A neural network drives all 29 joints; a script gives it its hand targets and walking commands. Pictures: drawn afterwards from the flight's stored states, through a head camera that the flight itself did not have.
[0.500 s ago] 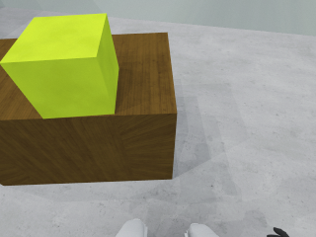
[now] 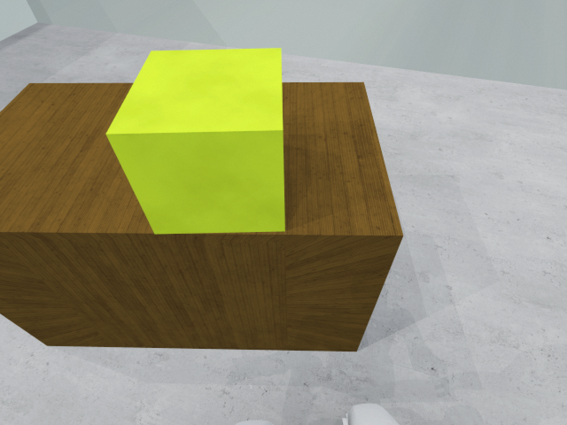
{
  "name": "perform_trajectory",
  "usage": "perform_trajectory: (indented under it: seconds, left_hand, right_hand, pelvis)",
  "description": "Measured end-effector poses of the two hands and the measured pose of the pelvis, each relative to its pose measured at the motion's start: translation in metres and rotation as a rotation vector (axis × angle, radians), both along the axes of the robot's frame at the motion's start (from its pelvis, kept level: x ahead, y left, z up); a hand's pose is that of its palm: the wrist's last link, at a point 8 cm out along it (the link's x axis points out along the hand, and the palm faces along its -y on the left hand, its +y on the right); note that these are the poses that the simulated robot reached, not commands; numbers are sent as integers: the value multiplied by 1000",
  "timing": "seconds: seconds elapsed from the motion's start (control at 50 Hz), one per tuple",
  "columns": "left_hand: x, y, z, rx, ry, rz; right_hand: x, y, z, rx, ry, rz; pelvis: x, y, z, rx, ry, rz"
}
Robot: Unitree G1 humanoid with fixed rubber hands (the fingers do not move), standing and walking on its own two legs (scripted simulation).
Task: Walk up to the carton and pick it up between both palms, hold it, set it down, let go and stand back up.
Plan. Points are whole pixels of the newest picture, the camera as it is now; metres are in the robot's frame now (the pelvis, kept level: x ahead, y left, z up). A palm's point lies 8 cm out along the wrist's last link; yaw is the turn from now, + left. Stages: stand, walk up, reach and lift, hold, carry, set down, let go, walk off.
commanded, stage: walk up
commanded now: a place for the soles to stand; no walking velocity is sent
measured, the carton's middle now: (218, 140) +0.62 +0.16 +0.04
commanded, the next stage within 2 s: none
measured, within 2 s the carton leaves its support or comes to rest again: neither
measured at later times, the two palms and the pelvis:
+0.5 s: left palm out of the picture +0.02 +0.36 -0.08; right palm (486, 409) +0.17 -0.28 -0.13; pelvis +0.06 +0.02 +0.00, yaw +2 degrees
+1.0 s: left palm out of the picture +0.09 +0.44 -0.10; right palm (433, 421) +0.15 -0.20 -0.13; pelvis +0.09 +0.11 -0.01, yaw +4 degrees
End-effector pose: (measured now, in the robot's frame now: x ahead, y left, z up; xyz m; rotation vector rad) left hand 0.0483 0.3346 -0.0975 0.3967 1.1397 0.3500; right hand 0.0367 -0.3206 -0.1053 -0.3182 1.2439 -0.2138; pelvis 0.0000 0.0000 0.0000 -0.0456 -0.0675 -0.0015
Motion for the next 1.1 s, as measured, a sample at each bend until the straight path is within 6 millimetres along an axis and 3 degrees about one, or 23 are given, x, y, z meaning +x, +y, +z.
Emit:
perform_trajectory:
  seconds: [0.22,0.4,0.48,0.56,0.66,0.8,0.9,1.0,1.1]
  left_hand:
    - [18,-3,7,39,66,11]
    - [-22,2,26,72,167,51]
    - [-29,20,24,79,182,59]
    - [-23,46,10,70,153,59]
    - [2,81,-16,37,66,72]
    - [30,106,-11,11,2,79]
    - [30,111,-11,1,59,76]
    - [42,107,-7,19,78,67]
    - [41,99,4,46,88,65]
  right_hand:
    - [21,0,-21,33,88,18]
    - [97,12,-17,63,-39,49]
    - [126,33,-20,72,-95,67]
    - [142,61,-25,70,-128,85]
    - [133,100,-29,50,-104,107]
    - [110,122,-19,34,-40,97]
    - [112,126,-20,35,-16,89]
    - [115,122,-29,54,20,82]
    - [134,119,-36,78,15,75]
  pelvis:
    - [32,-5,-4,50,40,24]
    - [52,-1,4,43,60,26]
    - [55,16,-1,23,55,28]
    - [57,42,-13,-6,40,35]
    - [58,79,-24,1,-7,70]
    - [71,107,-14,-7,-32,88]
    - [82,112,-13,-3,-14,78]
    - [94,106,-15,20,3,74]
    - [106,99,-13,31,13,67]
